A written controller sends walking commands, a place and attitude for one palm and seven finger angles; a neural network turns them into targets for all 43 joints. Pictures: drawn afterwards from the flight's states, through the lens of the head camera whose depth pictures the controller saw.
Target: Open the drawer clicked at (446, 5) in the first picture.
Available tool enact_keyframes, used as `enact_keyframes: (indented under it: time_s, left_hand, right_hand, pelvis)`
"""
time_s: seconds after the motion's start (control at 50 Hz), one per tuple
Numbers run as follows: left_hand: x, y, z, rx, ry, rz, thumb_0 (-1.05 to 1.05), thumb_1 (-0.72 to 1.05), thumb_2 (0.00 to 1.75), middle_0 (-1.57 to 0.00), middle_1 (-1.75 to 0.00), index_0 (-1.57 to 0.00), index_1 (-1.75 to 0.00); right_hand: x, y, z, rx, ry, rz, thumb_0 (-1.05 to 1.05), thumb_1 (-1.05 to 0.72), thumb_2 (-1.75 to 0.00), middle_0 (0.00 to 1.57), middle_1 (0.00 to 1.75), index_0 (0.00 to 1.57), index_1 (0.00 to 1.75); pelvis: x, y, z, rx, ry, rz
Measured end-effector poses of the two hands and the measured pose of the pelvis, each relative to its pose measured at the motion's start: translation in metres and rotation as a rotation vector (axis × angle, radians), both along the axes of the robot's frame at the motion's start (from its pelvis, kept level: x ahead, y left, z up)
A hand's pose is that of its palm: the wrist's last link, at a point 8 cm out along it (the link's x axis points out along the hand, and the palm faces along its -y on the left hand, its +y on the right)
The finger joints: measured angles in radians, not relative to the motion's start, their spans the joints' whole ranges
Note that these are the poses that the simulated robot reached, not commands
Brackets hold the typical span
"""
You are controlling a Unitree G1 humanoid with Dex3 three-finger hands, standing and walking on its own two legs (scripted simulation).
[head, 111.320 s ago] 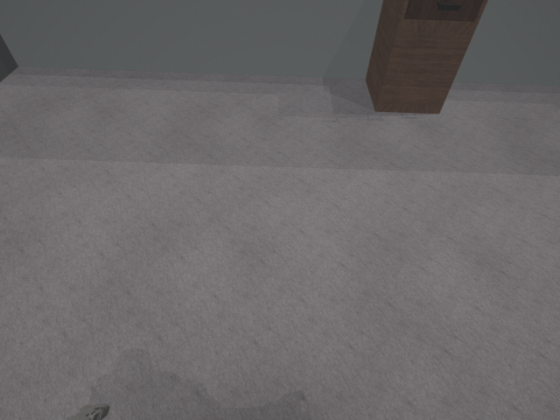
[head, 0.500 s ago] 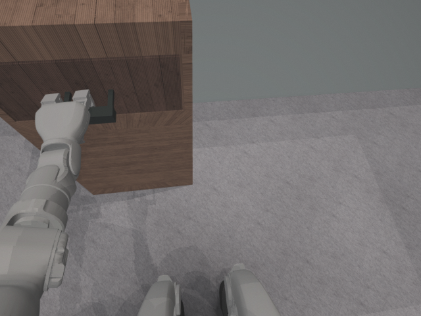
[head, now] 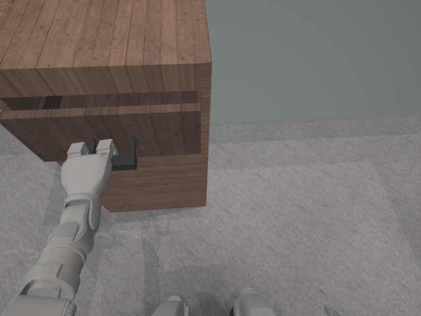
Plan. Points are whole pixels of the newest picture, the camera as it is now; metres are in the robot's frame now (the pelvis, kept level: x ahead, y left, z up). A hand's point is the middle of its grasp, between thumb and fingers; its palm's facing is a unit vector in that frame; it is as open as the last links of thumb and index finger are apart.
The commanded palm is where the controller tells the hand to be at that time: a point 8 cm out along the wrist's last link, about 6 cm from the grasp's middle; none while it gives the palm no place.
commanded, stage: pull the drawer open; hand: left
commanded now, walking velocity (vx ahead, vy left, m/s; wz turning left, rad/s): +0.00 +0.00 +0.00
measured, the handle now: (112, 153) +0.44 +0.22 -0.03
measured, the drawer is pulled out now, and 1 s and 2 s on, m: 0.05 0.17 0.28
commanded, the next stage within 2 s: none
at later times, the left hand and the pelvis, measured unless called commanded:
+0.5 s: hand (95, 210) +0.32 +0.24 -0.05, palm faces -0.04 -0.05 -1.00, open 5.9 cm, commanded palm +0.28 +0.23 +0.00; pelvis +0.00 -0.01 +0.00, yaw +0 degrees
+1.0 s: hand (91, 242) +0.26 +0.23 -0.05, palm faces -0.04 -0.04 -1.00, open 5.9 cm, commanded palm +0.22 +0.22 +0.00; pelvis -0.02 -0.02 +0.00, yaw +1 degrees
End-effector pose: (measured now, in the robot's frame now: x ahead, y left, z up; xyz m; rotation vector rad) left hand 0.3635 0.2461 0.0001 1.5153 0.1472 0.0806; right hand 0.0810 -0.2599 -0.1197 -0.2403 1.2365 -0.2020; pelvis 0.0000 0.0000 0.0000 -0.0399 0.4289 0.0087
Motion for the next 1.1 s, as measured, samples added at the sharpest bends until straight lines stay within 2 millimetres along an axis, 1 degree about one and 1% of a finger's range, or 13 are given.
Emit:
enact_keyframes:
  time_s: [0.12,0.26,0.38,0.52,0.64,0.74,0.86,0.98,1.1]
  left_hand:
    - [-0.017,-0.002,0.0,-0.008,-0.002,0.009,0.01,0.71,0.76,-0.33,-1.36,-0.36,-1.35]
    - [-0.04,-0.004,0.0,-0.002,-0.005,0.021,0.01,0.71,0.76,-0.34,-1.35,-0.36,-1.35]
    - [-0.053,-0.006,0.0,0.007,-0.007,0.029,0.01,0.71,0.76,-0.34,-1.35,-0.36,-1.35]
    - [-0.063,-0.008,0.001,0.006,0.008,0.041,0.01,0.71,0.75,-0.34,-1.35,-0.36,-1.35]
    - [-0.079,-0.009,0.001,0.004,0.008,0.046,0.01,0.71,0.75,-0.34,-1.35,-0.35,-1.35]
    - [-0.094,-0.011,0.001,0.015,-0.004,0.05,0.0,0.71,0.75,-0.35,-1.35,-0.35,-1.35]
    - [-0.108,-0.013,0.001,0.021,-0.007,0.06,0.0,0.71,0.75,-0.35,-1.34,-0.35,-1.35]
    - [-0.12,-0.015,0.001,0.019,0.002,0.074,0.01,0.7,0.75,-0.34,-1.32,-0.35,-1.35]
    - [-0.137,-0.017,0.002,0.015,0.008,0.08,0.01,0.71,0.75,-0.34,-1.32,-0.35,-1.35]
  right_hand:
    - [0.025,0.002,0.009,-0.002,-0.064,0.02,0.01,-0.9,-0.9,0.2,0.3,0.2,0.3]
    - [0.038,0.004,0.013,0.0,-0.101,0.039,0.01,-0.9,-0.9,0.2,0.3,0.2,0.3]
    - [0.04,0.006,0.012,0.004,-0.112,0.052,0.01,-0.9,-0.9,0.2,0.3,0.2,0.3]
    - [0.034,0.005,0.011,0.014,-0.132,0.042,0.01,-0.9,-0.9,0.2,0.3,0.2,0.3]
    - [0.029,0.001,0.011,0.016,-0.149,0.039,0.01,-0.9,-0.9,0.2,0.3,0.2,0.3]
    - [0.028,-0.003,0.009,0.014,-0.161,0.047,0.01,-0.9,-0.9,0.2,0.3,0.2,0.3]
    - [0.033,-0.006,0.01,0.013,-0.19,0.062,0.01,-0.9,-0.9,0.2,0.3,0.2,0.3]
    - [0.043,-0.004,0.013,0.022,-0.238,0.076,0.01,-0.9,-0.9,0.2,0.3,0.2,0.3]
    - [0.055,-0.003,0.016,0.032,-0.28,0.095,0.01,-0.9,-0.9,0.2,0.3,0.2,0.3]
  pelvis:
    - [0.004,0.0,0.004,-0.001,-0.018,0.0]
    - [0.006,0.0,0.006,-0.001,-0.039,0.003]
    - [0.003,-0.002,0.005,0.001,-0.054,0.008]
    - [-0.003,-0.006,0.005,0.008,-0.066,0.001]
    - [-0.007,-0.008,0.004,0.014,-0.074,-0.005]
    - [-0.011,-0.011,0.002,0.018,-0.081,-0.003]
    - [-0.015,-0.014,0.001,0.023,-0.093,0.001]
    - [-0.017,-0.016,0.001,0.028,-0.103,0.0]
    - [-0.017,-0.018,0.001,0.031,-0.109,-0.001]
